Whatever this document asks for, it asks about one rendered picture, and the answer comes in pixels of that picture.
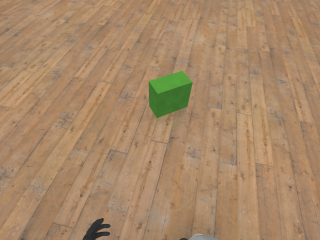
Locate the carton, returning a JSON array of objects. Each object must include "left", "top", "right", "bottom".
[{"left": 149, "top": 71, "right": 193, "bottom": 118}]

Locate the left robot hand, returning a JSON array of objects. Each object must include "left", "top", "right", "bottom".
[{"left": 82, "top": 218, "right": 111, "bottom": 240}]

